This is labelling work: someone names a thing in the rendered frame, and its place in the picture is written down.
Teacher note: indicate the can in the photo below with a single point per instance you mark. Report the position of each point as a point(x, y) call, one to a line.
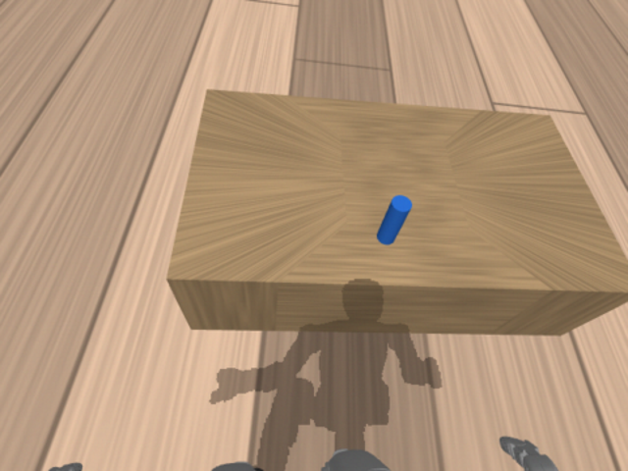
point(394, 219)

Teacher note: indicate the right robot hand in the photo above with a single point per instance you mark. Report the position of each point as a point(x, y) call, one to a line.
point(526, 455)

